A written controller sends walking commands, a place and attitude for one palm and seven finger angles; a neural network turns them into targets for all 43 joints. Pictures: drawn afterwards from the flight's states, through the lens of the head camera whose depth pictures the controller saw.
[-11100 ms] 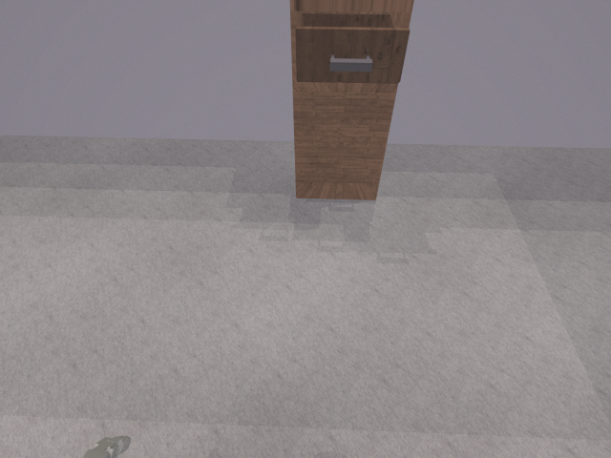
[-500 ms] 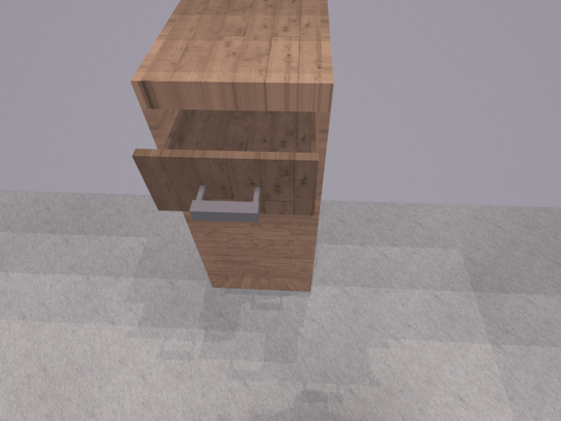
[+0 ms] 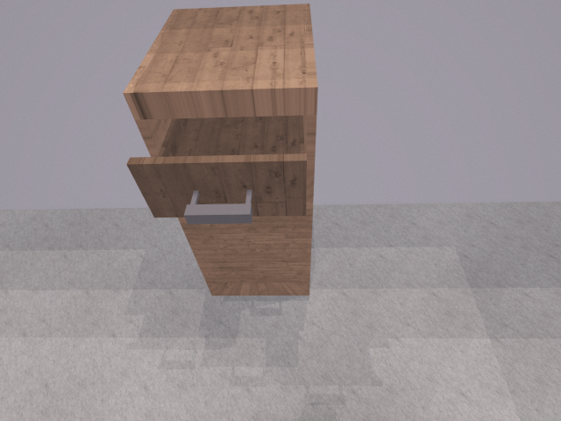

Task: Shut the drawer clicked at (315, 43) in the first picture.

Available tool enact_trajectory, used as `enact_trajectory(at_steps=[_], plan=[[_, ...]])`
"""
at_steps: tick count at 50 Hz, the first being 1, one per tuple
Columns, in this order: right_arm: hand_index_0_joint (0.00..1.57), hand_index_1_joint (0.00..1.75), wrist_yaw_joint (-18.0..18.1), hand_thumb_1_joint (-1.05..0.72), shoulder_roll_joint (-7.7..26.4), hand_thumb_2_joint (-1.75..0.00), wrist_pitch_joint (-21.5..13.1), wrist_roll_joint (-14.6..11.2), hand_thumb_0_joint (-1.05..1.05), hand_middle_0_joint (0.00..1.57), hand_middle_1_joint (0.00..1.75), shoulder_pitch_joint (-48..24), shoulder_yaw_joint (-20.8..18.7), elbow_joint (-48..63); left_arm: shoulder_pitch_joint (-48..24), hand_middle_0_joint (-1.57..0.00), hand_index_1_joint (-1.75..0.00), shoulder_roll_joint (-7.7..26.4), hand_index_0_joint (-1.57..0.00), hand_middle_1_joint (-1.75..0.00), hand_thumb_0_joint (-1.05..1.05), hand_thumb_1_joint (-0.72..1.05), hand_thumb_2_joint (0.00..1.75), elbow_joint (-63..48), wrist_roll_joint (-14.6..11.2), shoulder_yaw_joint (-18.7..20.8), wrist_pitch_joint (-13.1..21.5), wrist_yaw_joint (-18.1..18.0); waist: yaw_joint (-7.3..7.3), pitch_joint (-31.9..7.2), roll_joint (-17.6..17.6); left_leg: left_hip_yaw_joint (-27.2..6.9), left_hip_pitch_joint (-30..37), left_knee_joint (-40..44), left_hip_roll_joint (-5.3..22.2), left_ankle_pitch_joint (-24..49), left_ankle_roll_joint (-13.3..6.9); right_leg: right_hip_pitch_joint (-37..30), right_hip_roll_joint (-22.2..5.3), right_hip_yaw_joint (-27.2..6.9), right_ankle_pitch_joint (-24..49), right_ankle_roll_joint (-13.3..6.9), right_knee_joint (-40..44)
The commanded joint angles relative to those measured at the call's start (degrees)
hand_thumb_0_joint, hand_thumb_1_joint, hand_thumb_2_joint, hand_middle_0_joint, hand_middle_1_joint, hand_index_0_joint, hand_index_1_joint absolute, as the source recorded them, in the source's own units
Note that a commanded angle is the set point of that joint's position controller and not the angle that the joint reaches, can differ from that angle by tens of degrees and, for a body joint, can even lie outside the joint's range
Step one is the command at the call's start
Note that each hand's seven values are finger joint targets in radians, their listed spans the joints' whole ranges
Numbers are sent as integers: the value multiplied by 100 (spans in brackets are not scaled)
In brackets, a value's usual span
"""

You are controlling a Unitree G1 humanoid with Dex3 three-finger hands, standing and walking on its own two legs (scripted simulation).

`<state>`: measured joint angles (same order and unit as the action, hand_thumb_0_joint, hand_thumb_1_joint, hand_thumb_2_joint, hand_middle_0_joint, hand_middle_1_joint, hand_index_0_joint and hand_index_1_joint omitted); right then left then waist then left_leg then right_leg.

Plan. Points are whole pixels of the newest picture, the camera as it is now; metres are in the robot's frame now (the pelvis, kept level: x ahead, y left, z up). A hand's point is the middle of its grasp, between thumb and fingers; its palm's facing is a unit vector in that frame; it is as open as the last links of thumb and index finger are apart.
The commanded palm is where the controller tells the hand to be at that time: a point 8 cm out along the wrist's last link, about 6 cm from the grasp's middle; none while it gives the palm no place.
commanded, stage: look again from close up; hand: left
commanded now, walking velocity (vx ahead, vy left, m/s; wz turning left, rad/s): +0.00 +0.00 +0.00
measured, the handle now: (220, 204) +0.50 +0.15 -0.02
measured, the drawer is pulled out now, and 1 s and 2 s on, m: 0.14 0.14 0.14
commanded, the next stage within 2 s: raise the hand and make a fist in 0.44 s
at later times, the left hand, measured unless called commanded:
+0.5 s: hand out of the picture +0.00 +0.16 -0.17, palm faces +0.03 -0.98 -0.20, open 7.4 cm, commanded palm none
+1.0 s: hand (192, 411) +0.15 +0.14 -0.05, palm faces +0.01 -1.00 +0.02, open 5.8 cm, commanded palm +0.16 +0.20 -0.02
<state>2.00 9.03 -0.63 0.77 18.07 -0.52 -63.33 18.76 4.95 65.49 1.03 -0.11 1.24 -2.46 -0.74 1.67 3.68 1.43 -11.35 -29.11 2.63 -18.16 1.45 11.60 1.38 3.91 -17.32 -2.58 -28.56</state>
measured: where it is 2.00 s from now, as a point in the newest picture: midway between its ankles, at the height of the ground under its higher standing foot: outside the picture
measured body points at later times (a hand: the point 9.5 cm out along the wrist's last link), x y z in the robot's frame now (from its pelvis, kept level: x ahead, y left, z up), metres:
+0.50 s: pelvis +0.01 -0.01 +0.00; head +0.02 -0.02 +0.45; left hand +0.00 +0.21 -0.15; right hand -0.02 -0.22 -0.16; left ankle -0.03 +0.14 -0.74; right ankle -0.02 -0.09 -0.74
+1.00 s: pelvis -0.04 +0.02 -0.07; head +0.01 +0.03 +0.38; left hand +0.15 +0.19 -0.05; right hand +0.23 -0.21 -0.08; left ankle -0.03 +0.14 -0.74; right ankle -0.02 -0.09 -0.74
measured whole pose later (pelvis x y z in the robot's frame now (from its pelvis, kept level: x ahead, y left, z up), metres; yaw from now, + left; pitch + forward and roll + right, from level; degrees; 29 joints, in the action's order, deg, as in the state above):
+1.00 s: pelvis -0.04 +0.02 -0.07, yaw +1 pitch +11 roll +1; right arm -0.7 14.9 -11.8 0.8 6.4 -3.3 -23.5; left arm 25.8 5.5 1.3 -4.3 -4.0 22.3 6.6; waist 2.8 -6.5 -2.5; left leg 1.2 -42.9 -60.9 0.2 -29.3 0.0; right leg 43.7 -2.4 3.5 -29.6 -1.4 -61.9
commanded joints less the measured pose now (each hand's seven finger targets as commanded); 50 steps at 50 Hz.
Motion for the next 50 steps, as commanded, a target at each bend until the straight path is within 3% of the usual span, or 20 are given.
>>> enact_trajectory(at_steps=[1, 10, 19, 26, 27, 28, 29, 30, 31, 32, 33, 34, 37, 39, 41, 43, 45, 46, 49, 50], plan=[[20, 30, -36, -90, 247, -90, -129, 10, 0, 20, 30, 531, 31, 293, 343, -20, -30, 847, -20, -30, 0, 90, 90, -299, -28, 104, 159, -52, -74, -258, -561, -164, -96, 56, 292, 897, -296, -80, -748, -732, 1356, -157, 414], [20, 30, -31, -90, 210, -90, -56, -2, 0, 20, 30, 426, 97, 219, 271, -20, -30, 862, -20, -30, 0, 90, 90, -373, -47, 68, 70, 16, 3, 731, -601, -137, -309, 398, 193, 545, -264, 448, -670, -846, 326, -145, 832], [20, 30, -6, -90, 315, -90, -92, 6, 0, 20, 30, 434, 120, 143, 208, -20, -30, 968, -20, -30, 0, 90, 90, -444, -76, 97, 72, 50, 47, 133, -517, -127, -138, 449, 203, 918, -234, -162, -731, -804, 1180, -105, 703], [20, 30, 22, -90, 343, -90, -103, -5, 0, 20, 30, 364, 117, 56, 180, -20, -30, 948, -20, -30, 0, 90, 90, -406, -72, 93, 60, 49, 77, 140, -456, -142, -71, 521, 266, 1277, -225, -309, -715, -694, 1901, -68, 552], [20, 30, -13, -90, 560, -90, -105, -64, 0, 20, 30, -476, -15, 414, 816, -20, -30, 1139, -20, -30, 0, 90, 90, -115, -16, 206, 177, -215, 444, 452, -824, 191, -779, -936, 203, 576, -30, -250, -1263, -1374, 5233, 439, 699], [20, 30, 248, -90, 1570, -90, -1128, -335, 0, 20, 30, -445, -92, 2442, -3591, -22, -32, 2051, -22, -32, 0, 90, 90, -9224, -1320, 206, 1522, -58, -422, -2447, 657, 8, 836, 169, -287, 1593, -401, -852, -831, -1064, 3972, 92, 98], [20, 30, 438, -90, 931, -90, -1599, -146, 0, 20, 30, -714, -11, 1990, -1058, -24, -34, 1720, -24, -34, 0, 90, 90, -7528, -728, 458, 1123, -339, 146, -2453, 1630, 199, 1207, 364, -202, 2653, -449, -781, -368, -678, 2719, -58, -142], [20, 30, 430, -90, 1031, -90, -1775, -236, 0, 20, 30, -716, -95, 1769, -867, -26, -37, 1315, -26, -37, 0, 90, 90, -7178, -845, 230, 786, -623, 52, -1793, 1477, 80, 797, 264, -113, 2397, -271, -194, -303, -313, 1607, -17, -1], [20, 30, 349, -90, 756, -90, -1803, -347, 0, 20, 30, -500, -93, 1781, 806, -28, -39, -94, -28, -39, 0, 90, 90, -5835, -827, -550, 167, -578, -48, -956, 612, -57, 260, 266, -42, 2300, -341, 192, -286, -84, 1472, 86, 37], [20, 30, 346, -90, 975, -90, -1897, -421, 0, 20, 30, -566, -132, 2250, -132, -30, -41, -252, -30, -41, 0, 90, 90, -7141, -1074, -847, 336, -423, -123, -403, -154, -220, -19, 98, -37, 2173, -353, 462, -293, -17, 1746, 177, -101], [20, 30, 364, -90, 1136, -90, -1996, -307, 0, 20, 30, -514, -250, 2327, -21, -32, -43, 76, -32, -43, 0, 90, 90, -7295, -998, -615, 602, -327, -246, -711, -816, -156, -59, -207, -129, 1939, -397, 783, -280, 51, 1619, 235, -170], [20, 30, 350, -90, 1182, -90, -2057, -189, 0, 20, 30, -520, -277, 2468, 97, -34, -45, 107, -34, -45, 0, 90, 90, -7068, -893, -551, 873, -251, -323, -506, -1503, -195, -397, -457, -215, 1587, -420, 1204, -250, 88, 1357, 298, -240], [20, 30, 136, -90, 1101, -90, -2087, -82, 0, 20, 30, -736, -378, 3004, 1457, -40, -52, -335, -40, -52, 0, 90, 90, -5881, -964, -462, 1693, 426, 122, -271, -2589, -240, -1709, -1023, -330, 833, -270, 1803, -211, 92, 714, 338, -859], [20, 30, -67, -90, 1130, -90, -2036, -35, 0, 20, 30, -949, -435, 3337, 1924, -44, -56, -195, -44, -56, 0, 90, 90, -6092, -1181, -182, 2500, 1049, 399, -691, -2275, -140, -2199, -1415, -394, 701, -146, 1730, -220, 37, 946, 254, -1422], [20, 30, -288, -90, 1199, -90, -1835, 9, 0, 20, 30, -1101, -486, 3705, 1901, -48, -60, 231, -48, -60, 0, 90, 90, -6208, -1232, 261, 3045, 1596, 589, -1149, -1192, 24, -2412, -1867, -495, 927, -51, 1697, -267, -27, 1512, 79, -2103], [20, 30, -311, -90, 1136, -90, -1602, -2, 0, 20, 30, -1251, -484, 4162, 1575, -52, -65, 583, -52, -65, 0, 90, 90, -6736, -991, 503, 2958, 1487, 701, -1464, -330, 222, -2632, -2078, -535, 839, -119, 1871, -270, -72, 1261, -17, -2449], [20, 30, -318, -90, 1071, -90, -1371, -26, 0, 20, 30, -1240, -425, 4446, 784, -56, -69, 758, -56, -69, 0, 90, 90, -7436, -711, 387, 2664, 1120, 633, -1556, 61, 173, -2810, -2167, -524, 538, -161, 2176, -251, -196, 804, -41, -2562], [20, 30, -321, -90, 1021, -90, -1280, -26, 0, 20, 30, -1247, -387, 4679, 474, -58, -71, 474, -58, -71, 0, 90, 90, -7816, -656, 73, 2563, 939, 522, -1639, 109, 126, -2821, -2211, -506, 342, -200, 2341, -239, -220, 548, -26, -2554], [20, 30, -242, -90, 936, -90, -1159, 4, 0, 20, 30, -831, -358, 4696, -625, -64, -78, 411, -64, -78, 0, 90, 90, -8852, -631, -19, 2749, 455, 125, -2172, 192, -108, -2520, -2576, -369, 424, -279, 2757, -164, -209, 466, 37, -2658], [20, 30, -193, -90, 968, -90, -1133, 27, 0, 20, 30, -775, -326, 4687, -1170, -66, -80, 460, -66, -80, 0, 90, 90, -9407, -694, -80, 2884, 384, -79, -2300, -95, -210, -2479, -2692, -300, 400, -311, 2893, -110, -194, 389, 78, -2694]])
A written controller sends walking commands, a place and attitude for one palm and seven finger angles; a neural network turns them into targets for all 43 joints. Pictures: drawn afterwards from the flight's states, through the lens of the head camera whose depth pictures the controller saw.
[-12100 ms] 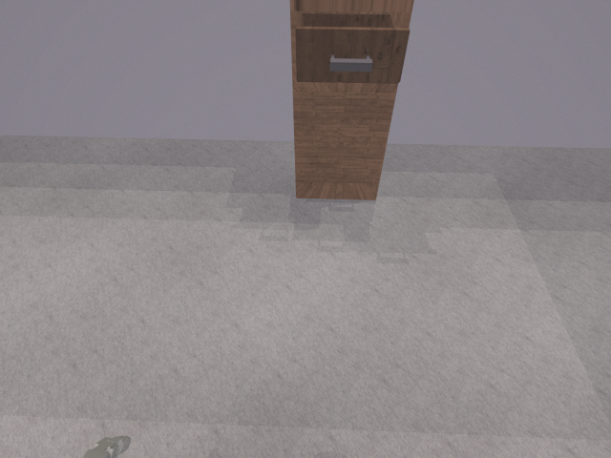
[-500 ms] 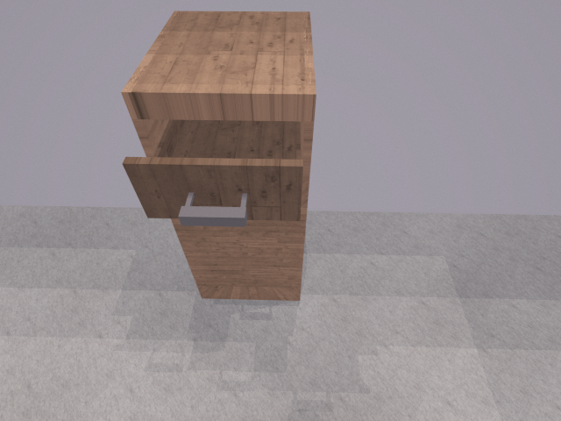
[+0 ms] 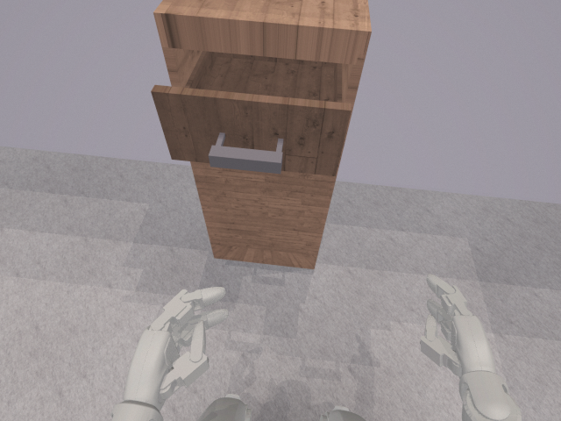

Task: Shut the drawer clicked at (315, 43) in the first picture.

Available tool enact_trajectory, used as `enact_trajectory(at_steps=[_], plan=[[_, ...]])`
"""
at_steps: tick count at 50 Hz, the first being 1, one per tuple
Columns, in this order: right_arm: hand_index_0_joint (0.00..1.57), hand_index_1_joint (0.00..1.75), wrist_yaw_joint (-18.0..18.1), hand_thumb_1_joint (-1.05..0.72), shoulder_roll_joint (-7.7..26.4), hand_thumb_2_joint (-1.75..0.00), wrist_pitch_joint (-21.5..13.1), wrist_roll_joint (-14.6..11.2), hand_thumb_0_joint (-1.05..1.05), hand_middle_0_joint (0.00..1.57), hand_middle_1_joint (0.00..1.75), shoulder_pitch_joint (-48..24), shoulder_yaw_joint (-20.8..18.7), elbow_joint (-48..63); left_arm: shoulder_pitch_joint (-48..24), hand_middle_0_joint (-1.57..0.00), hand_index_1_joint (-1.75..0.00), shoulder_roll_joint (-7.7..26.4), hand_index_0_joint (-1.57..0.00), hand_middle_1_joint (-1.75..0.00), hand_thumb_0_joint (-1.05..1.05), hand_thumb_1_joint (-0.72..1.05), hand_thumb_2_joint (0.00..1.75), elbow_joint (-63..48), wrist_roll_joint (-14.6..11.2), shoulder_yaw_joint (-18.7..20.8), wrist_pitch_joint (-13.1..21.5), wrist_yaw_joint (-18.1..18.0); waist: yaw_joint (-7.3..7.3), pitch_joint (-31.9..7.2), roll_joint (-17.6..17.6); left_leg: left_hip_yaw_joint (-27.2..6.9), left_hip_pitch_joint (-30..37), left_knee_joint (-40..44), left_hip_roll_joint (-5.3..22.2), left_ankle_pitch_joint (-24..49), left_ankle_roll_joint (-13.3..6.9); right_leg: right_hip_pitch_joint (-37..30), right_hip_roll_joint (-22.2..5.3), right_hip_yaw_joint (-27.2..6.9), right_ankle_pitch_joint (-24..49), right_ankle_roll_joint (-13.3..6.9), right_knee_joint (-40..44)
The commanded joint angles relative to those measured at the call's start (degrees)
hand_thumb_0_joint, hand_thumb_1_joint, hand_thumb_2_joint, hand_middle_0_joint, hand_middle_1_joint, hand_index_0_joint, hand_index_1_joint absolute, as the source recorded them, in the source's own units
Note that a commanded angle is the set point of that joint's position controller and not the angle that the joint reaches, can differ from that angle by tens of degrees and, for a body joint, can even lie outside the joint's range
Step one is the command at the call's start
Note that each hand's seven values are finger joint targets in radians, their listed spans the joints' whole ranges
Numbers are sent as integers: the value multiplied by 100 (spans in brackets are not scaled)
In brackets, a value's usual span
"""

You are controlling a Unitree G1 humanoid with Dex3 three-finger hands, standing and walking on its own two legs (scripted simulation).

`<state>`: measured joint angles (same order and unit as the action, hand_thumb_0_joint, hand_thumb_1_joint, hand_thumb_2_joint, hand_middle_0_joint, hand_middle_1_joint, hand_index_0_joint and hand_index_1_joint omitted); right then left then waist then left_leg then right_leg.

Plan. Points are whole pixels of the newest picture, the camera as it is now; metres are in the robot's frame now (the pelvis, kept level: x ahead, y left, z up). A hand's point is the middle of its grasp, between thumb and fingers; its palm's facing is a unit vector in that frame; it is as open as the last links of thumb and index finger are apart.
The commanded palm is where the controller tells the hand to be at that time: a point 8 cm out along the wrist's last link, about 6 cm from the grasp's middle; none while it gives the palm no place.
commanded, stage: raise the hand and make a fist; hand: left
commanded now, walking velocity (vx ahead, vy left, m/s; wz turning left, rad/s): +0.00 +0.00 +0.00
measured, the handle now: (248, 150) +0.54 +0.12 +0.05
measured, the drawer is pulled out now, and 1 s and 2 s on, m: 0.14 0.14 0.14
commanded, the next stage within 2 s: bring the fist close to the handle in 1.44 s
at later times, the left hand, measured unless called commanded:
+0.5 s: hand (199, 264) +0.28 +0.13 +0.11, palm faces +0.05 -1.00 -0.02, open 3.4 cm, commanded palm +0.25 +0.17 +0.10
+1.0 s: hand (233, 219) +0.33 +0.10 +0.13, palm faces -0.08 -1.00 -0.05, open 3.2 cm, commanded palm +0.31 +0.16 +0.15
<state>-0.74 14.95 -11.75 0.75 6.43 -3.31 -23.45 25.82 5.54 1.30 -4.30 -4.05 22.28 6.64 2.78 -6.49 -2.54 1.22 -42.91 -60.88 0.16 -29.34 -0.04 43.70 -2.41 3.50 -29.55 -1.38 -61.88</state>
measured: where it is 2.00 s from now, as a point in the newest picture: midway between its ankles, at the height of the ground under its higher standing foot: outside the picture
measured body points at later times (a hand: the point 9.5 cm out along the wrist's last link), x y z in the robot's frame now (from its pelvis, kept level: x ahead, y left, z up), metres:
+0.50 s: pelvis +0.00 +0.01 +0.02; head +0.04 +0.00 +0.47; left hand +0.27 +0.19 +0.11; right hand +0.11 -0.24 -0.07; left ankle +0.01 +0.12 -0.67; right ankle +0.01 -0.10 -0.67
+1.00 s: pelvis +0.02 +0.00 +0.05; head +0.05 -0.02 +0.49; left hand +0.33 +0.16 +0.13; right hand +0.21 -0.21 -0.04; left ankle +0.01 +0.12 -0.67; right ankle +0.01 -0.10 -0.67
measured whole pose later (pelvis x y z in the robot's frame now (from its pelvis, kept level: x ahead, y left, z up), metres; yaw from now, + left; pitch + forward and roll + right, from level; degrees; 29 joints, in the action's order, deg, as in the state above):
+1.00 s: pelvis +0.02 +0.00 +0.05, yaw +0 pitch +6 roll +0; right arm 1.1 13.0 -6.1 -0.9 12.3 3.8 -30.5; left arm -3.2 6.9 6.0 -6.8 -2.5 2.8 2.7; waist 1.0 -3.2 2.6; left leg 0.8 -25.7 -43.6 0.4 -23.4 -0.1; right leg 26.1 -1.4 4.1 -23.2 -1.1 -43.8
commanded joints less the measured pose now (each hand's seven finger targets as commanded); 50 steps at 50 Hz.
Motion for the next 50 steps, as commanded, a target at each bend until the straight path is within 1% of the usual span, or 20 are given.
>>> enact_trajectory(at_steps=[1, 3, 6, 8, 10, 12, 14, 15, 18, 21, 23, 25, 27, 30, 34, 39, 42, 45, 47, 50], plan=[[20, 30, 133, -90, 392, -90, -37, 14, 0, 20, 30, 393, -31, 648, -2090, -68, -82, 321, -68, -82, 0, 90, 90, -3136, -181, 145, 901, -522, -514, -1630, 609, -249, 799, 426, -17, 1471, -172, -224, 276, -169, 1478, -39, 668], [20, 30, 217, -90, 424, -90, -138, -21, 0, 20, 30, 464, 72, 524, -2184, -72, -86, 86, -72, -86, 0, 90, 90, -3211, -253, -339, 1004, -360, -668, -1628, 767, -356, 940, 436, 38, 1480, -175, -67, 295, -104, 1377, -41, 705], [20, 30, 330, -90, 510, -90, -204, -93, 0, 20, 30, 481, 180, 348, -2414, -78, -93, 199, -78, -93, 0, 90, 90, -2475, -299, -529, 624, -38, -871, -1190, 409, -484, 650, 511, 79, 978, -163, -55, 327, -86, 950, -4, 935], [20, 30, 370, -90, 561, -90, -157, -153, 0, 20, 30, 469, 231, 338, -2175, -82, -97, 391, -82, -97, 0, 90, 90, -1661, -232, -386, 26, 91, -732, -942, 182, -525, 380, 743, 45, 561, -144, -219, 315, -78, 536, 10, 1148], [20, 30, 388, -90, 615, -90, -18, -203, 0, 20, 30, 409, 286, 360, -1788, -86, -101, 739, -86, -101, 0, 90, 90, -624, -180, 98, -752, 105, -459, -746, -128, -468, 124, 977, -34, 429, -129, -595, 286, -138, 277, 11, 1388], [20, 30, 405, -90, 587, -90, 153, -272, 0, 20, 30, 208, 317, 586, -1966, -90, -106, 895, -90, -106, 0, 90, 90, -761, -289, 491, -1311, -29, -144, -1093, -154, -331, 269, 1252, -138, 580, -112, -1136, 188, -219, 252, 25, 1598], [20, 30, 434, -90, 491, -90, 246, -251, 0, 20, 30, 145, 354, 651, -2310, -94, -110, 824, -94, -110, 0, 90, 90, -1040, -520, 799, -1590, -334, -18, -1360, -206, -245, 504, 1459, -161, 804, -95, -1552, 168, -211, 431, 44, 1729], [20, 30, 446, -90, 447, -90, 252, -217, 0, 20, 30, 122, 348, 645, -2237, -96, -112, 882, -96, -112, 0, 90, 90, -1141, -638, 1066, -1570, -534, 71, -1454, -323, -255, 576, 1523, -126, 942, -76, -1733, 203, -156, 571, 40, 1723], [20, 30, 381, -90, 333, -90, 121, -135, 0, 20, 30, 402, 331, 548, -2312, -102, -119, 659, -102, -119, 0, 90, 90, -2130, -686, 1013, -979, -990, 31, -1594, 3, -163, 1014, 1615, -42, 1575, -67, -1909, 225, -80, 1516, 16, 1639], [20, 30, 250, -90, 417, -90, -25, -51, 0, 20, 30, 549, 295, 328, -2459, -108, -125, 451, -108, -125, 0, 90, 90, -2210, -343, 410, -267, -1080, -265, -1142, 167, -174, 1075, 1557, 23, 1670, -93, -1494, 253, -42, 1608, -2, 1578], [20, 30, 182, -90, 498, -90, -95, -48, 0, 20, 30, 608, 252, 172, -2533, -112, -130, 213, -112, -130, 0, 90, 90, -1731, -157, -56, -27, -943, -508, -686, 290, -203, 1063, 1494, 38, 1346, -98, -1057, 268, -23, 1300, 1, 1615], [20, 30, 171, -90, 587, -90, -102, -103, 0, 20, 30, 630, 211, 139, -2646, -116, -134, 184, -116, -134, 0, 90, 90, -1228, -68, -285, -124, -726, -624, -324, 190, -243, 971, 1536, 28, 954, -118, -882, 274, -54, 881, -3, 1774], [20, 30, 203, -90, 656, -90, -90, -152, 0, 20, 30, 676, 168, 182, -2706, -120, -138, 459, -120, -138, 0, 90, 90, -1161, -82, -89, -361, -559, -502, -599, 374, -210, 1115, 1650, -26, 879, -108, -1118, 250, -110, 825, -16, 1887], [20, 30, 283, -90, 676, -90, 5, -189, 0, 20, 30, 641, 186, 230, -3092, -126, -145, 954, -126, -145, 0, 90, 90, -1243, -155, 472, -765, -582, -380, -1019, 264, -178, 1371, 1809, -67, 1141, -123, -1583, 254, -136, 1120, -3, 1994], [20, 30, 313, -90, 481, -90, 37, -175, 0, 20, 30, 476, 249, 250, -3603, -134, -153, 769, -134, -153, 0, 90, 90, -1802, -443, 777, -812, -895, -212, -1449, 324, -144, 1889, 1963, -64, 2057, -81, -2227, 261, -53, 2278, -4, 1951], [20, 30, 228, -90, 481, -90, 14, -146, 0, 20, 30, 506, 285, 27, -3650, -140, -160, 304, -140, -160, 0, 90, 90, -1165, -380, 324, -729, -856, -373, -973, 46, -133, 2069, 1973, -23, 2434, -85, -2161, 288, -25, 2831, 32, 2072], [20, 30, 169, -90, 521, -90, 111, -183, 0, 20, 30, 566, 282, 34, -3460, -140, -160, 240, -140, -160, 0, 90, 90, -677, -226, 82, -1050, -532, -365, -728, 88, -94, 2056, 2028, -48, 2500, -91, -2185, 264, -49, 3004, 32, 2162], [20, 30, 215, -90, 568, -90, 254, -220, 0, 20, 30, 469, 322, 85, -3761, -140, -160, 453, -140, -160, 0, 90, 90, -402, -229, 249, -1524, -354, -351, -515, -78, -90, 1994, 2146, -98, 2199, -114, -2278, 249, -81, 2764, 38, 2367], [20, 30, 260, -90, 535, -90, 316, -210, 0, 20, 30, 349, 341, 134, -4303, -140, -160, 673, -140, -160, 0, 90, 90, -718, -306, 571, -1659, -402, -289, -843, -67, -81, 2141, 2209, -131, 2213, -111, -2516, 219, -136, 2772, 44, 2442], [20, 30, 308, -90, 433, -90, 295, -160, 0, 20, 30, 273, 358, 121, -4934, -140, -160, 902, -140, -160, 0, 90, 90, -1445, -417, 940, -1493, -654, -209, -1523, 11, -80, 2525, 2261, -113, 2697, -103, -2987, 215, -141, 3292, 45, 2389]])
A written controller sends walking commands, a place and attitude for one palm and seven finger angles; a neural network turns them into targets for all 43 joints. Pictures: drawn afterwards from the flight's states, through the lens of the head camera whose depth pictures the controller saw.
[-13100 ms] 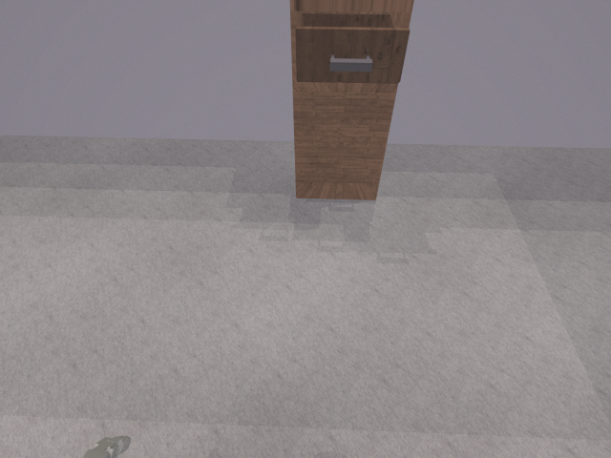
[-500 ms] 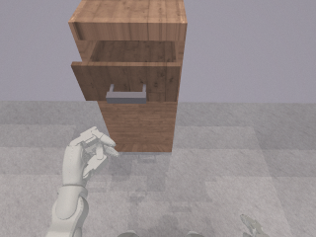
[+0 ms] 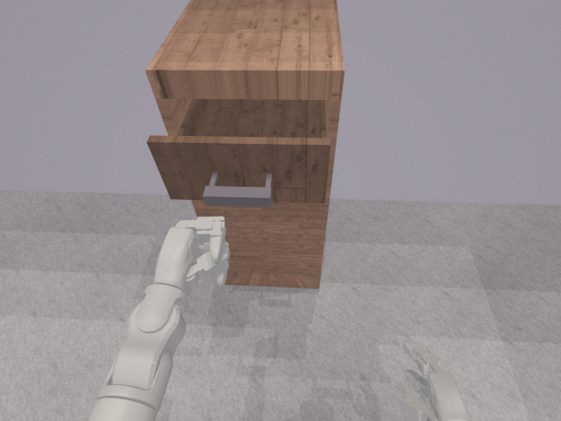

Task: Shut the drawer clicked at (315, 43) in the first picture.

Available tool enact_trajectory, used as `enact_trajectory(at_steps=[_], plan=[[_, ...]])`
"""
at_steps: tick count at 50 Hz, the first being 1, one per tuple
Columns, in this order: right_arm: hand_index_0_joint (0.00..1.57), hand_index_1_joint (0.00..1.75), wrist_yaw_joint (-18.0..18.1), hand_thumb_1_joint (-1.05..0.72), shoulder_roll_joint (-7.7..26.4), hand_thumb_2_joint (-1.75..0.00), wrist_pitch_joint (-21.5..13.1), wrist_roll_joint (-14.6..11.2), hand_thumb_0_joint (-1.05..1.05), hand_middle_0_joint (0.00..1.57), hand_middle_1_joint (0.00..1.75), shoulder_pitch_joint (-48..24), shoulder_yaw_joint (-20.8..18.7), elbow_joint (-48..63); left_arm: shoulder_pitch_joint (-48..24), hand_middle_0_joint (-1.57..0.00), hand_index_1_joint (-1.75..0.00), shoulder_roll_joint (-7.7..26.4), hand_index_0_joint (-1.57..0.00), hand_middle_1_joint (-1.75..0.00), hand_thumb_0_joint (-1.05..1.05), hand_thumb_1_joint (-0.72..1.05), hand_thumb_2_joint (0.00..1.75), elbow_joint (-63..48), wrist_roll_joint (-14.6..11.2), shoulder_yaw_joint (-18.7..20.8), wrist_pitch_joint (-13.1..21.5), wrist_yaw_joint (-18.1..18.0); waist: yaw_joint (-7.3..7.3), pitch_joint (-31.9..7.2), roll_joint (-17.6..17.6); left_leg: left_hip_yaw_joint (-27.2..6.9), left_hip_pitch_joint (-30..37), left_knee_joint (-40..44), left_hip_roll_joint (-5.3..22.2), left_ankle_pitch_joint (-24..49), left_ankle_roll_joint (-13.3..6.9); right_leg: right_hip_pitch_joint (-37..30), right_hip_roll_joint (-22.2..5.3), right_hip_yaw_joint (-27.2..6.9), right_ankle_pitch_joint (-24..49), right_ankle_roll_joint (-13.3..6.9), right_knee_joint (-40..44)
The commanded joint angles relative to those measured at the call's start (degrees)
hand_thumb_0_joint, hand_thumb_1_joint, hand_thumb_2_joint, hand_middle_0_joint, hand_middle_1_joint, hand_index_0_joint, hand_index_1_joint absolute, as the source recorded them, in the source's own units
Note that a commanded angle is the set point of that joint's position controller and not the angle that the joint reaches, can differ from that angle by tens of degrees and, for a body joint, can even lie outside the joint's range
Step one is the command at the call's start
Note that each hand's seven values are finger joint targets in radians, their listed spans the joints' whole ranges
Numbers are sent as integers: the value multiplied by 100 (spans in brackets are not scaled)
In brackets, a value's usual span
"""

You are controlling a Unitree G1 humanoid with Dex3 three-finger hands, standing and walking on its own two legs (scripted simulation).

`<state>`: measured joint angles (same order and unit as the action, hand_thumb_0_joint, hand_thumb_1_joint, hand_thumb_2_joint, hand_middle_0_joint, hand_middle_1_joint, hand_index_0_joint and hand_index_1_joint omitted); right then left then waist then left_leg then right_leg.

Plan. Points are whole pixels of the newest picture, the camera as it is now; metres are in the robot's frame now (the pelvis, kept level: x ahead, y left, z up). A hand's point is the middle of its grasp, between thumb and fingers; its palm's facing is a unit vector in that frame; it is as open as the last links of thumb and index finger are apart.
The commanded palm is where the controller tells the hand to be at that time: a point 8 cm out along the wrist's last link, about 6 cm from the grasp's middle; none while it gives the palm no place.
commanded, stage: raise the hand and make a fist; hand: left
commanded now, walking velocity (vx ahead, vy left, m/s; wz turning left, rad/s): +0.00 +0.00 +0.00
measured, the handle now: (239, 187) +0.52 +0.12 +0.00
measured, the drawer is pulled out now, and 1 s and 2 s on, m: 0.14 0.14 0.14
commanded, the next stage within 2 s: bring the fist close to the handle in 0.44 s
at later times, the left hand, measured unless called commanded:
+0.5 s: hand (219, 241) +0.32 +0.10 +0.12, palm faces +0.02 -1.00 -0.03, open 3.3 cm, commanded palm +0.29 +0.15 +0.10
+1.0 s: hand (246, 241) +0.36 +0.08 +0.05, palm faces -0.06 -1.00 -0.04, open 3.3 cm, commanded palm +0.34 +0.13 +0.05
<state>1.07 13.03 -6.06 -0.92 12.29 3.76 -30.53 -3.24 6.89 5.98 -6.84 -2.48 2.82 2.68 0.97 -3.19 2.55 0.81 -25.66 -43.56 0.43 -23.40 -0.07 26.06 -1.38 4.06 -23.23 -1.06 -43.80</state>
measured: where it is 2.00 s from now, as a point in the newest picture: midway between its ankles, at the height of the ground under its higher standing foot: outside the picture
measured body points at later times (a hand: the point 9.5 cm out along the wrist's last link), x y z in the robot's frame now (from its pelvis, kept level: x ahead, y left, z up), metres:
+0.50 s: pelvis -0.01 -0.01 +0.01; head +0.01 -0.02 +0.46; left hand +0.31 +0.16 +0.12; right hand +0.15 -0.23 -0.09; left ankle -0.01 +0.12 -0.71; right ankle -0.01 -0.11 -0.71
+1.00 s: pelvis -0.02 +0.00 -0.01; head +0.03 -0.01 +0.44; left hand +0.36 +0.14 +0.06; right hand +0.10 -0.24 -0.12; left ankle -0.01 +0.12 -0.71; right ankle -0.01 -0.11 -0.71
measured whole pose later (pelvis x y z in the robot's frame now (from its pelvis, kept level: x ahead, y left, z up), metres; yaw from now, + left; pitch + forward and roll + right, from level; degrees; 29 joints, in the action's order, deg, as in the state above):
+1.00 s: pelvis -0.02 +0.00 -0.01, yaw -1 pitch +9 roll +0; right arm 0.4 13.6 -4.9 0.5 15.2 1.3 -35.9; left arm -21.8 5.5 33.2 -5.0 0.9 16.4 -2.1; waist -2.1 -3.4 1.5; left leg 1.8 -33.6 -47.0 0.6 -22.6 -0.2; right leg 34.6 -1.3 3.0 -22.2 -1.2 -47.6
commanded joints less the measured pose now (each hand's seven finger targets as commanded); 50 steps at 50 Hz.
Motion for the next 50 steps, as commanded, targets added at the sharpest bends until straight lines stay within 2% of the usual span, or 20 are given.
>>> enact_trajectory(at_steps=[1, 3, 5, 7, 10, 14, 15, 19, 23, 26, 28, 30, 33, 37, 39, 43, 45, 47, 48, 50], plan=[[20, 30, 120, -90, 565, -90, -305, 12, 0, 20, 30, -330, -354, 818, -1997, -140, -160, 673, -140, -160, 0, 90, 90, -1998, -194, 802, 541, -332, 24, -1986, -384, -17, 937, 544, -130, 2289, -97, -1317, 111, -204, 2867, 10, 577], [20, 30, 89, -90, 521, -90, -375, 27, 0, 20, 30, -257, -341, 699, -1953, -140, -160, 440, -140, -160, 0, 90, 90, -1937, -176, 608, 743, -421, -11, -1876, -244, -38, 1076, 589, -93, 2583, -72, -1282, 129, -136, 3093, -13, 537], [20, 30, 31, -90, 560, -90, -396, 15, 0, 20, 30, -190, -369, 646, -1330, -140, -160, 234, -140, -160, 0, 90, 90, -1489, -129, 403, 814, -370, -18, -1587, -621, -46, 975, 598, -55, 2668, -84, -1197, 146, -101, 3176, 9, 575], [20, 30, 0, -90, 608, -90, -358, -12, 0, 20, 30, -157, -388, 595, -1110, -140, -160, 10, -140, -160, 0, 90, 90, -1025, -73, 140, 731, -242, -105, -1034, -706, -5, 767, 658, -78, 2287, -79, -934, 137, -91, 2938, 44, 684], [20, 30, -7, -90, 696, -90, -241, -51, 0, 20, 30, -199, -415, 674, -754, -140, -160, 125, -140, -160, 0, 90, 90, -659, 15, 149, 402, -65, -30, -745, -700, 47, 579, 736, -131, 1913, -102, -921, 115, -149, 2543, 27, 827], [20, 30, 70, -90, 660, -90, -153, -25, 0, 20, 30, -335, -400, 796, -1573, -140, -160, 467, -140, -160, 0, 90, 90, -1296, 40, 472, 271, -200, -20, -1177, -448, 73, 772, 795, -177, 1710, -107, -1044, 92, -224, 2203, 18, 920], [20, 30, 91, -90, 665, -90, -162, 13, 0, 20, 30, -348, -395, 793, -1699, -140, -160, 626, -140, -160, 0, 90, 90, -1453, -10, 666, 354, -301, 0, -1268, -602, 48, 762, 804, -160, 1699, -109, -1110, 102, -221, 2163, 30, 926], [20, 30, 88, -90, 541, -90, -317, 41, 0, 20, 30, -345, -387, 673, -2038, -140, -160, 443, -140, -160, 0, 90, 90, -1908, -104, 613, 961, -550, -16, -1661, -369, 36, 1027, 800, -127, 1977, -93, -1287, 126, -237, 2469, 8, 827], [20, 30, 39, -90, 596, -90, -378, 34, 0, 20, 30, -265, -390, 484, -1863, -140, -160, 152, -140, -160, 0, 90, 90, -1117, 23, 190, 1132, -481, -176, -1063, -341, 16, 875, 799, -101, 1704, -90, -845, 150, -187, 2174, 20, 875], [20, 30, 45, -90, 665, -90, -301, -20, 0, 20, 30, -244, -406, 512, -1445, -140, -160, 158, -140, -160, 0, 90, 90, -359, 32, 152, 805, -241, -130, -805, -580, 48, 634, 840, -143, 1391, -108, -808, 127, -248, 1846, 34, 1041], [20, 30, 76, -90, 682, -90, -237, -48, 0, 20, 30, -283, -384, 563, -1589, -140, -160, 92, -140, -160, 0, 90, 90, -223, -1, 75, 548, -129, -143, -736, -666, 54, 565, 873, -179, 1244, -108, -793, 113, -268, 1643, 38, 1128], [20, 30, 113, -90, 708, -90, -185, -62, 0, 20, 30, -259, -382, 545, -1884, -140, -160, 141, -140, -160, 0, 90, 90, -50, -50, 169, 458, -148, -208, -649, -966, 27, 488, 865, -183, 1119, -116, -702, 118, -287, 1380, 64, 1212], [20, 30, 135, -90, 655, -90, -198, 10, 0, 20, 30, -274, -390, 543, -2528, -140, -160, 295, -140, -160, 0, 90, 90, -236, -55, 482, 705, -362, -157, -1050, -762, 16, 540, 782, -195, 1139, -88, -677, 113, -288, 1353, 45, 1059], [20, 30, 84, -90, 596, -90, -291, 104, 0, 20, 30, -179, -410, 391, -3205, -140, -160, 413, -140, -160, 0, 90, 90, -262, 68, 623, 1451, -693, -198, -1507, -352, -12, 570, 584, -145, 1288, -64, -540, 143, -254, 1526, 4, 689], [20, 30, 34, -90, 594, -90, -311, 128, 0, 20, 30, -93, -424, 296, -3252, -140, -160, 170, -140, -160, 0, 90, 90, 82, 174, 367, 1731, -724, -263, -1529, -244, -37, 493, 461, -131, 1353, -53, -333, 151, -198, 1628, -18, 502], [20, 30, -13, -90, 688, -90, -248, 132, 0, 20, 30, 96, -484, 157, -3285, -140, -160, 20, -140, -160, 0, 90, 90, 1251, 265, 198, 1810, -577, -395, -1369, -319, -43, 90, 264, -135, 1148, -52, 81, 166, -194, 1514, -9, 361], [20, 30, -17, -90, 757, -90, -188, 122, 0, 20, 30, 212, -518, 164, -3240, -140, -160, 189, -140, -160, 0, 90, 90, 1684, 239, 386, 1738, -506, -372, -1450, -666, -61, -123, 247, -136, 1151, -62, 19, 183, -184, 1524, -7, 328], [20, 30, -18, -90, 765, -90, -136, 108, 0, 20, 30, 255, -549, 215, -3362, -140, -160, 172, -140, -160, 0, 90, 90, 1711, 152, 462, 1723, -459, -341, -1703, -663, -15, -161, 194, -148, 1264, -57, -54, 173, -208, 1690, -2, 266], [20, 30, -24, -90, 755, -90, -123, 115, 0, 20, 30, 276, -551, 223, -3536, -140, -160, 154, -140, -160, 0, 90, 90, 1640, 118, 492, 1761, -468, -316, -1835, -495, -8, -151, 160, -152, 1357, -44, -63, 169, -205, 1791, -14, 197], [20, 30, -31, -90, 744, -90, -134, 132, 0, 20, 30, 349, -569, 185, -3984, -140, -160, 197, -140, -160, 0, 90, 90, 1566, 89, 555, 1941, -550, -392, -1974, -563, -56, -189, 49, -129, 1447, -54, 47, 196, -190, 1834, -10, 64]])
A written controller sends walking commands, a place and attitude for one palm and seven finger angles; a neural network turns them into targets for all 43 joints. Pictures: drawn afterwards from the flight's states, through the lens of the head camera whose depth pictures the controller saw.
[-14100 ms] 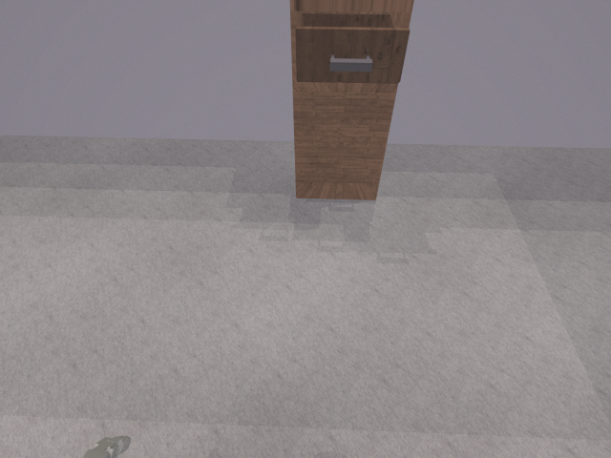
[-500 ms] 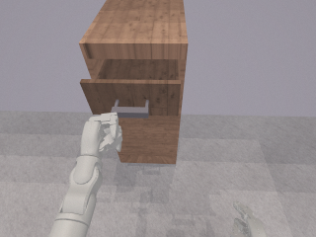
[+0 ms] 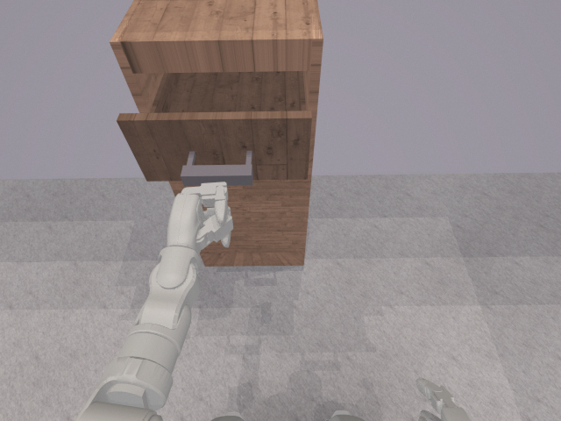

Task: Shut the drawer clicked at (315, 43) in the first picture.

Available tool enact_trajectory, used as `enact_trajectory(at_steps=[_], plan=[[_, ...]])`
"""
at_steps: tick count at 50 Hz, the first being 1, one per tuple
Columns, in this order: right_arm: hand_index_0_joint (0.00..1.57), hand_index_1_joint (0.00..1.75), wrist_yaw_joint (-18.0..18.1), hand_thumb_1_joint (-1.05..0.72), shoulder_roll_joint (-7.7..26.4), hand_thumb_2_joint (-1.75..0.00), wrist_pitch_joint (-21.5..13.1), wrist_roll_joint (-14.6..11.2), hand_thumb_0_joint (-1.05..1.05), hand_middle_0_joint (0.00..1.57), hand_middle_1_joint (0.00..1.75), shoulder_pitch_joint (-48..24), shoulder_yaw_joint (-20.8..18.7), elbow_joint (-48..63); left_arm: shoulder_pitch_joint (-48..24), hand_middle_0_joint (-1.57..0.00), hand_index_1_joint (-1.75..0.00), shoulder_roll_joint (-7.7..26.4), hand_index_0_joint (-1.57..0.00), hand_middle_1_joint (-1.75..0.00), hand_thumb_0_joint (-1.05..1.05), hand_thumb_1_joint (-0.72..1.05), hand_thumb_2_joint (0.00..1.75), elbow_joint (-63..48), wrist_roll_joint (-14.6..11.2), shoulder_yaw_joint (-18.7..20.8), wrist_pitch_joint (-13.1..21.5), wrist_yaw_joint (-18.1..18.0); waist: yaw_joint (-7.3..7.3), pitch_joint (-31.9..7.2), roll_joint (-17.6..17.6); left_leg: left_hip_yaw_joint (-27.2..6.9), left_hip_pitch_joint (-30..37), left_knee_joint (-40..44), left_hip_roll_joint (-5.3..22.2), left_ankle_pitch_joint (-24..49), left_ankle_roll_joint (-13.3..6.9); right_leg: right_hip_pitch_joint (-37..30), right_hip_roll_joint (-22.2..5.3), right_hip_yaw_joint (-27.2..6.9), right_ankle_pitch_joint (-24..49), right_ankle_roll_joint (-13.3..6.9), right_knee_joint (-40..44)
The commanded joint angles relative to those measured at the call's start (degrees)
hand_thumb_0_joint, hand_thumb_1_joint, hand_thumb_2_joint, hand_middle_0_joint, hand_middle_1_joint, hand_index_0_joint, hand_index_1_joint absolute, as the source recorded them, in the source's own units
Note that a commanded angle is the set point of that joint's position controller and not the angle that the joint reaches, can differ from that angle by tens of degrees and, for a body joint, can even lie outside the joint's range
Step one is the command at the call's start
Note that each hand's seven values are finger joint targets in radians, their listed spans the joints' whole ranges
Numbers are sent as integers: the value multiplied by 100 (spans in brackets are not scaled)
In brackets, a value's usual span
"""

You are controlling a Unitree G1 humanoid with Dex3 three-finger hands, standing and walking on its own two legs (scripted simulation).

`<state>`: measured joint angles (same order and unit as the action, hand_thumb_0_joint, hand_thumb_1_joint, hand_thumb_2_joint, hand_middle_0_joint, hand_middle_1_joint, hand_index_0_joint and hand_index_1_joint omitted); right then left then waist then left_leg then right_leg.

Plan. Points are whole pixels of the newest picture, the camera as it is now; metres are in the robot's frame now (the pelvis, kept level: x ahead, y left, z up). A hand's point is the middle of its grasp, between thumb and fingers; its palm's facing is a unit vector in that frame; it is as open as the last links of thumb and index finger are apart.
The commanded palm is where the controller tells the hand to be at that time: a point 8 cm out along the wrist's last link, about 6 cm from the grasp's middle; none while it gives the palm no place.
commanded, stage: bring the fist close to the handle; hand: left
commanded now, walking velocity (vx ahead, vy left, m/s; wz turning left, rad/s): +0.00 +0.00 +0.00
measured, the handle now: (219, 165) +0.54 +0.13 +0.01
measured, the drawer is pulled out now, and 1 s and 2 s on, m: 0.14 0.14 0.06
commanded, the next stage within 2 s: push the drawer shut in 0.94 s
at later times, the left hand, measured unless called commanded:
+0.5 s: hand (237, 211) +0.43 +0.08 +0.02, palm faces +0.00 -1.00 -0.02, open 3.3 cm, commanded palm +0.41 +0.14 +0.01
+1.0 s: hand (236, 208) +0.44 +0.09 +0.01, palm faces +0.01 -1.00 -0.02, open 3.3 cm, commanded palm +0.41 +0.14 +0.01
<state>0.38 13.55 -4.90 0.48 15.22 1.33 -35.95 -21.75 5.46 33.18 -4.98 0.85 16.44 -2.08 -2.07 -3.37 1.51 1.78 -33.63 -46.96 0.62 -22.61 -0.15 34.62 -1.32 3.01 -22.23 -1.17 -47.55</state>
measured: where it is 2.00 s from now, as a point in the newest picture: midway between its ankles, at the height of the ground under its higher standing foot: outside the picture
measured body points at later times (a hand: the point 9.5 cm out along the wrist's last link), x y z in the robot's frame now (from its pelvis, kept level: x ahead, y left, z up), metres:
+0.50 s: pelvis -0.01 +0.00 -0.03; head +0.09 -0.01 +0.40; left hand +0.42 +0.14 +0.02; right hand +0.07 -0.25 -0.16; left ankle +0.01 +0.12 -0.70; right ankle +0.01 -0.11 -0.70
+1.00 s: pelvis +0.00 +0.00 -0.04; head +0.10 -0.01 +0.40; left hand +0.44 +0.14 +0.01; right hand +0.06 -0.25 -0.16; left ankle +0.01 +0.12 -0.70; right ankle +0.01 -0.11 -0.70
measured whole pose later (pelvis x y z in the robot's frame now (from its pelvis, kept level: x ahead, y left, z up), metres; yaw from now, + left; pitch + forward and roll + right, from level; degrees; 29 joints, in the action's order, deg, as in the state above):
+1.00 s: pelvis +0.00 +0.00 -0.04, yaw -1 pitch +20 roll +0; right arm -1.5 13.5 0.1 2.3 18.7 -0.2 -35.3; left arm -35.8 8.0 50.9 -3.0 9.4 27.5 -3.6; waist -5.5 -7.6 1.5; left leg 2.0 -52.3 -60.2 1.6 -27.5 -0.3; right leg 53.2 -0.7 2.5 -26.2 -1.3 -59.8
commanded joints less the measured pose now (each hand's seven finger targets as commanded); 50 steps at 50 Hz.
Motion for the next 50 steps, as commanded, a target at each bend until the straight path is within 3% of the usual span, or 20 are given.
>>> enact_trajectory(at_steps=[1, 3, 6, 7, 9, 10, 11, 16, 17, 20, 23, 27, 29, 31, 33, 39, 41, 45, 47, 50], plan=[[20, 30, 24, -90, 673, -90, -257, 17, 0, 20, 30, 80, -343, 706, -2290, -140, -160, 325, -140, -160, 0, 90, 90, -1251, -117, 259, 707, -121, -86, -2087, -369, -127, 619, 313, -144, 1410, -48, -792, 187, -114, 1805, 12, 385], [20, 30, 3, -90, 668, -90, -257, 57, 0, 20, 30, 169, -369, 619, -2417, -140, -160, 486, -140, -160, 0, 90, 90, -1224, -67, 438, 989, -228, -99, -2248, -439, -119, 501, 181, -130, 1492, -53, -779, 182, -144, 1941, 20, 244], [20, 30, -51, -90, 658, -90, -246, 106, 0, 20, 30, 266, -399, 530, -2480, -140, -160, 414, -140, -160, 0, 90, 90, -886, 83, 348, 1290, -300, -151, -2257, -426, -139, 265, 10, -118, 1436, -60, -521, 190, -144, 1893, 19, 39], [20, 30, -72, -90, 673, -90, -214, 106, 0, 20, 30, 289, -403, 508, -2238, -140, -160, 516, -140, -160, 0, 90, 90, -587, 129, 487, 1302, -309, -98, -2148, -389, -117, 109, -22, -125, 1337, -53, -453, 182, -143, 1816, 7, 19], [20, 30, -83, -90, 707, -90, -139, 113, 0, 20, 30, 350, -401, 468, -2403, -140, -160, 591, -140, -160, 0, 90, 90, -205, 189, 515, 1262, -284, -197, -2024, -448, -84, -150, -97, -150, 1084, -72, -314, 172, -181, 1638, 26, 31], [20, 30, -73, -90, 724, -90, -114, 115, 0, 20, 30, 385, -417, 504, -2463, -140, -160, 745, -140, -160, 0, 90, 90, -146, 221, 622, 1259, -266, -172, -2099, -404, -91, -221, -118, -162, 1082, -84, -320, 183, -202, 1604, 12, -4], [20, 30, -74, -90, 705, -90, -84, 107, 0, 20, 30, 380, -409, 521, -2471, -140, -160, 647, -140, -160, 0, 90, 90, -59, 214, 563, 1217, -234, -161, -2146, -266, -48, -253, -140, -173, 1026, -79, -292, 173, -229, 1579, 15, -3], [20, 30, -54, -90, 737, -90, -28, 107, 0, 20, 30, 501, -431, 516, -3083, -140, -160, 627, -140, -160, 0, 90, 90, 80, -1, 656, 1278, -141, -322, -2414, -571, -75, -456, -330, -157, 971, -95, -208, 196, -245, 1527, 47, -98], [20, 30, -48, -90, 732, -90, -31, 119, 0, 20, 30, 544, -445, 497, -3154, -140, -160, 678, -140, -160, 0, 90, 90, 32, -31, 746, 1363, -145, -294, -2575, -630, -77, -480, -382, -156, 1042, -97, -271, 194, -256, 1620, 49, -161], [20, 30, -55, -90, 727, -90, -49, 160, 0, 20, 30, 612, -453, 426, -3584, -140, -160, 724, -140, -160, 0, 90, 90, 23, 23, 718, 1619, -147, -396, -2778, -323, -111, -469, -582, -146, 1166, -106, -13, 207, -252, 1721, 40, -373], [20, 30, -94, -90, 736, -90, -14, 188, 0, 20, 30, 680, -450, 296, -3759, -140, -160, 765, -140, -160, 0, 90, 90, 543, 198, 718, 1751, -149, -465, -2553, -225, -152, -731, -712, -143, 910, -88, 411, 197, -233, 1405, 35, -500], [20, 30, -133, -90, 760, -90, 97, 213, 0, 20, 30, 735, -456, 352, -3627, -140, -160, 838, -140, -160, 0, 90, 90, 1133, 279, 865, 1681, -172, -443, -2599, -201, -123, -977, -833, -169, 841, -92, 583, 202, -218, 1318, 18, -605], [20, 30, -160, -90, 776, -90, 151, 218, 0, 20, 30, 780, -472, 422, -3798, -140, -160, 808, -140, -160, 0, 90, 90, 950, 223, 887, 1612, -185, -435, -2882, -89, -121, -825, -845, -168, 959, -92, 537, 216, -200, 1388, 17, -627], [20, 30, -153, -90, 804, -90, 190, 216, 0, 20, 30, 823, -494, 535, -3694, -140, -160, 1034, -140, -160, 0, 90, 90, 640, 171, 1101, 1607, -207, -325, -3378, -113, -128, -659, -850, -160, 1271, -84, 248, 223, -220, 1708, 15, -692], [20, 30, -165, -90, 773, -90, 213, 208, 0, 20, 30, 825, -499, 580, -3686, -140, -160, 841, -140, -160, 0, 90, 90, 293, 109, 940, 1615, -225, -350, -3549, -151, -130, -486, -852, -138, 1482, -80, 141, 238, -201, 1916, 26, -693], [20, 30, -139, -90, 770, -90, 279, 169, 0, 20, 30, 847, -478, 486, -3701, -140, -160, 896, -140, -160, 0, 90, 90, 522, 216, 871, 1593, -281, -496, -2696, -547, -111, -976, -759, -126, 857, -120, 224, 245, -243, 1469, 62, -483], [20, 30, -136, -90, 763, -90, 285, 175, 0, 20, 30, 856, -479, 510, -3643, -140, -160, 856, -140, -160, 0, 90, 90, 529, 264, 839, 1597, -285, -435, -2760, -293, -103, -849, -732, -140, 910, -109, 263, 247, -231, 1465, 37, -510], [20, 30, -128, -90, 776, -90, 322, 174, 0, 20, 30, 898, -466, 521, -3353, -140, -160, 956, -140, -160, 0, 90, 90, 724, 171, 994, 1496, -214, -409, -2684, -401, -66, -940, -745, -158, 955, -124, 129, 249, -258, 1581, 34, -447], [20, 30, -137, -90, 763, -90, 337, 157, 0, 20, 30, 842, -457, 566, -3235, -140, -160, 930, -140, -160, 0, 90, 90, 645, 147, 992, 1501, -172, -343, -2712, -244, -56, -887, -708, -158, 995, -99, 134, 242, -236, 1598, 18, -473], [20, 30, -151, -90, 755, -90, 335, 165, 0, 20, 30, 853, -469, 589, -3527, -140, -160, 718, -140, -160, 0, 90, 90, 425, 169, 717, 1575, -146, -461, -2770, -139, -129, -608, -749, -120, 1168, -103, 369, 268, -170, 1638, 6, -537]])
